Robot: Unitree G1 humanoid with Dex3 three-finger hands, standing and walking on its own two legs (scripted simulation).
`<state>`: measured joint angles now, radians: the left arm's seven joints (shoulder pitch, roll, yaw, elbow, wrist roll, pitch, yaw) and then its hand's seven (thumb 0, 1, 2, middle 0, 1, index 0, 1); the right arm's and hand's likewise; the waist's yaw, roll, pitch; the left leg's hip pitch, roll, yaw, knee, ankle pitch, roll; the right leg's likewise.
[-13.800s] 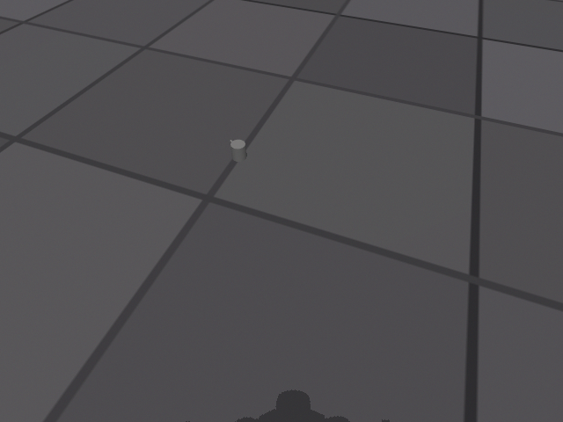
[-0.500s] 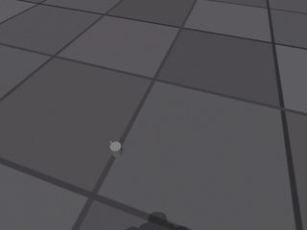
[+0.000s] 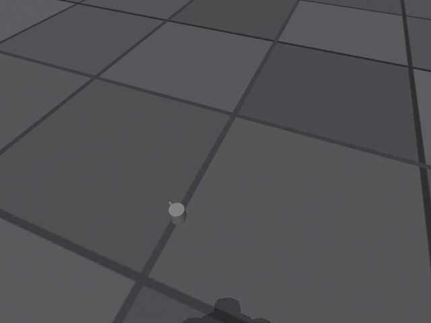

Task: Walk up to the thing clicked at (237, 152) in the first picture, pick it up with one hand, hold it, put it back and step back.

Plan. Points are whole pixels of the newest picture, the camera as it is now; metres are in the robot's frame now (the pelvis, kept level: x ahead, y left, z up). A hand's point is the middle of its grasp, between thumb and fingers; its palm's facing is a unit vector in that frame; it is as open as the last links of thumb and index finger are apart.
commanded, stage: walk up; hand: left
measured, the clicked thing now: (175, 211) +0.74 +0.23 -0.73
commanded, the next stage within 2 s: none
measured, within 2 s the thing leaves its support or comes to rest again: neither
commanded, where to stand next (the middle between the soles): +0.34 -0.02 m, yaw -1 degrees
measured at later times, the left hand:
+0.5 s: hand (98, 267) +0.26 +0.28 -0.15, palm faces -0.12 -0.92 -0.37, open 7.4 cm
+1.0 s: hand (124, 226) +0.38 +0.26 -0.18, palm faces -0.04 -0.94 -0.33, open 7.4 cm
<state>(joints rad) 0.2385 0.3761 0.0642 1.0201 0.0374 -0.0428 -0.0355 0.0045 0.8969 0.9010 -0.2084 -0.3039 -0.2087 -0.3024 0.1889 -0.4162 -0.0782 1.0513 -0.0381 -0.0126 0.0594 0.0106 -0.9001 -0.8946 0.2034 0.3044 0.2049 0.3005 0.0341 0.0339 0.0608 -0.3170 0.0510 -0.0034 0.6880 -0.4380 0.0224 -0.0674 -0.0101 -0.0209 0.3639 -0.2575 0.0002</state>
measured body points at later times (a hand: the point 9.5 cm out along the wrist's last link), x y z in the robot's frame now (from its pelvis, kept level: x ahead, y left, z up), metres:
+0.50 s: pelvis +0.17 +0.02 -0.01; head +0.19 +0.01 +0.43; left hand +0.27 +0.33 -0.12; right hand +0.17 -0.30 -0.14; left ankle +0.08 +0.14 -0.74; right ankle +0.28 -0.11 -0.74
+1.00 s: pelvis +0.28 +0.01 -0.03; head +0.33 +0.04 +0.42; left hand +0.38 +0.31 -0.16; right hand +0.35 -0.31 -0.13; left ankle +0.36 +0.12 -0.74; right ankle +0.27 -0.11 -0.72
